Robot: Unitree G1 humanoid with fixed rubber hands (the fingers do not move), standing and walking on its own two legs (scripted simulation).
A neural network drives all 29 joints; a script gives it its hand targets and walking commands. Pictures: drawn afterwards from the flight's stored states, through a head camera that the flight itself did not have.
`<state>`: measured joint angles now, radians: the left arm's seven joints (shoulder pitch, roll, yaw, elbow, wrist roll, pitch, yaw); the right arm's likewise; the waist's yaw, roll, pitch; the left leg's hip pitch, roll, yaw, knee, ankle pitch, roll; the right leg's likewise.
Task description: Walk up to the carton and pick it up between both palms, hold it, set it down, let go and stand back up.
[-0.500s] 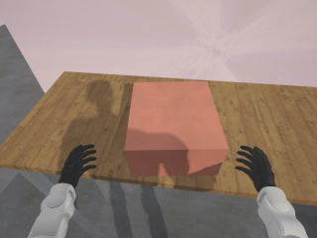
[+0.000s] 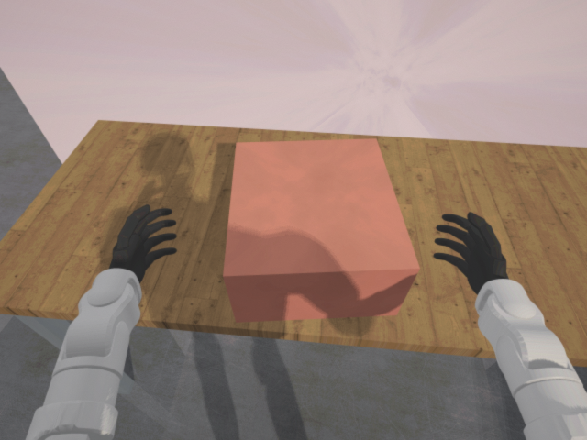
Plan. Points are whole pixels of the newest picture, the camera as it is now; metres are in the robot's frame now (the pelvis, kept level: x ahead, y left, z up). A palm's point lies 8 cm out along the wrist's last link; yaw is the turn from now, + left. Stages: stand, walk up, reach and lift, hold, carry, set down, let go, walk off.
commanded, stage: reach and lift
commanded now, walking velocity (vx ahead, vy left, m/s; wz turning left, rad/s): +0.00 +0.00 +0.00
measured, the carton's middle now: (311, 223) +0.49 -0.01 -0.03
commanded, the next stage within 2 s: none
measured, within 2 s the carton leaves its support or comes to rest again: neither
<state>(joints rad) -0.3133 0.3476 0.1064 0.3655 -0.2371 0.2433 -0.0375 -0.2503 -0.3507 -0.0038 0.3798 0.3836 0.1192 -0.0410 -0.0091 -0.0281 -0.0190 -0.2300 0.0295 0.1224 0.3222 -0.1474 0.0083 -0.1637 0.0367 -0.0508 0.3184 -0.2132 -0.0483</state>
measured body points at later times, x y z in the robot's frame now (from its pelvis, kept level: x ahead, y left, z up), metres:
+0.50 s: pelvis -0.01 +0.00 +0.00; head +0.02 +0.01 +0.44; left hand +0.43 +0.24 +0.13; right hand +0.41 -0.24 +0.12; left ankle +0.01 +0.11 -0.75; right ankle -0.03 -0.08 -0.75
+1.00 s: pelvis -0.03 +0.00 -0.02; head +0.06 +0.02 +0.43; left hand +0.41 +0.24 +0.03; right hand +0.41 -0.22 +0.03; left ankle +0.01 +0.11 -0.75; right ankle -0.03 -0.08 -0.75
